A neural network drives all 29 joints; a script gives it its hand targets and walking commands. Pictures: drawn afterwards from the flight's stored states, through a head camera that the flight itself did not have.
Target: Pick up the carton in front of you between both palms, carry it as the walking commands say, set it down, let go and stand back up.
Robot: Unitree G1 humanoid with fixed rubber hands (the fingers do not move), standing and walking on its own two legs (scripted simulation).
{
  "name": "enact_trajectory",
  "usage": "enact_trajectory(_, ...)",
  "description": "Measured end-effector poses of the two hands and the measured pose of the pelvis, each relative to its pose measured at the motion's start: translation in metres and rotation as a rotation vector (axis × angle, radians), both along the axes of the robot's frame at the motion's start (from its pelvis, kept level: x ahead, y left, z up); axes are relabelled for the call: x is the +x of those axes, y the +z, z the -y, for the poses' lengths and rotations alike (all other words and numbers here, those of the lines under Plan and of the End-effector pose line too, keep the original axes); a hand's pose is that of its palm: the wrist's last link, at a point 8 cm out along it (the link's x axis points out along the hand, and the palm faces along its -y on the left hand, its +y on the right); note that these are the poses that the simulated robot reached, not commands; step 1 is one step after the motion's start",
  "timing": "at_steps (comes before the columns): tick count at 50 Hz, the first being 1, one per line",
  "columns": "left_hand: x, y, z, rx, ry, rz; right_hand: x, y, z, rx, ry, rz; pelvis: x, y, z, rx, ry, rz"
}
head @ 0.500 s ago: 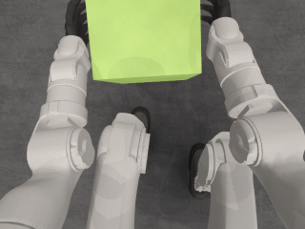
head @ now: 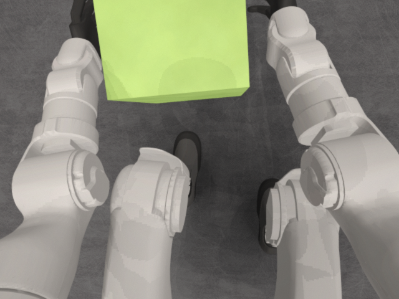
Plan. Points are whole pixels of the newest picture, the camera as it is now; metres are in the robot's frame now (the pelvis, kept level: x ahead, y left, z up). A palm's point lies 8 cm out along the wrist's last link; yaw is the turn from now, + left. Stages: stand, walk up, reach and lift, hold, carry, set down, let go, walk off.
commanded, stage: set down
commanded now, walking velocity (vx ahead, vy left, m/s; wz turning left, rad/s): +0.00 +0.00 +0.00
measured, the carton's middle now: (184, 43) +0.49 +0.17 -0.25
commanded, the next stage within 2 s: let go in 1.70 s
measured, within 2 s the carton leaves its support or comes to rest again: neither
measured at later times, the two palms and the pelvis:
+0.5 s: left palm (84, 58) +0.43 +0.33 -0.19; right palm (291, 22) +0.53 -0.01 -0.20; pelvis -0.01 +0.00 +0.00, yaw +1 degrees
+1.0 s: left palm (12, 37) +0.43 +0.36 -0.08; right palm out of the picture +0.55 -0.01 -0.07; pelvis +0.00 +0.01 +0.06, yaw +2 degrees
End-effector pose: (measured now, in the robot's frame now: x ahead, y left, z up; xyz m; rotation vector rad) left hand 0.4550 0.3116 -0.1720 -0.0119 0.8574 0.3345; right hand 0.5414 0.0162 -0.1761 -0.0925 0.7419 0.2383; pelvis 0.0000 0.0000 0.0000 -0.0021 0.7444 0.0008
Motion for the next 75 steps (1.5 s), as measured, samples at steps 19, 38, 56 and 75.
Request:
enact_trajectory(19, -0.004, -0.005, -0.001, -0.006, 0.025, 0.020, 0.000, -0.002, 0.003, -0.006, 0.063, 0.029, -0.003, -0.003, 0.002, 0.008, 0.004, 0.037)
enact_trajectory(38, -0.012, -0.001, -0.034, 0.026, 0.124, 0.147, 0.000, 0.008, 0.042, -0.071, 0.024, 0.089, -0.011, 0.001, -0.010, -0.010, 0.018, 0.094)
enact_trajectory(56, -0.023, 0.132, -0.044, 0.037, 0.119, 0.185, 0.016, 0.147, 0.031, -0.101, -0.005, 0.109, 0.006, 0.086, -0.011, -0.047, 0.073, -0.014)
enact_trajectory(75, -0.024, 0.238, -0.050, 0.049, 0.103, 0.201, 0.012, 0.241, 0.038, -0.094, 0.000, 0.129, 0.023, 0.174, -0.016, -0.037, 0.084, -0.055)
